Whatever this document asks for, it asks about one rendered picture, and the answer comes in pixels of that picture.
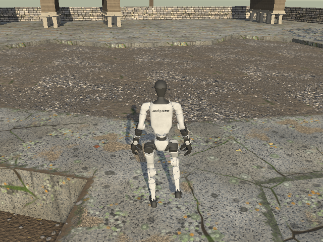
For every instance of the right robot forearm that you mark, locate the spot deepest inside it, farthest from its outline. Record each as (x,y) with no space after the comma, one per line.
(185,135)

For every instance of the robot left upper arm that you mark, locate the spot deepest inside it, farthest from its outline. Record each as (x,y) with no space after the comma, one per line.
(142,115)

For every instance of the left robot shin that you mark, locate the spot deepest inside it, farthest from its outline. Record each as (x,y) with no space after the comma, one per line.
(151,182)

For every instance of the robot right upper arm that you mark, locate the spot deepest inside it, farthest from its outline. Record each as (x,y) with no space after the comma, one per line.
(179,115)

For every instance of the left robot thigh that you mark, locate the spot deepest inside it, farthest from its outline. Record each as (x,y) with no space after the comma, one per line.
(149,155)

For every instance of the right robot hand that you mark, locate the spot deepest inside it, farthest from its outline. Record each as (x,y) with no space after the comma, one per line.
(188,147)

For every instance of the left robot hand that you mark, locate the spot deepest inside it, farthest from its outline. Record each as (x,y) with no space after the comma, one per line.
(133,148)

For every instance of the left robot forearm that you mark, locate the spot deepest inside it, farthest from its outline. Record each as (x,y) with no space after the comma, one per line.
(137,135)

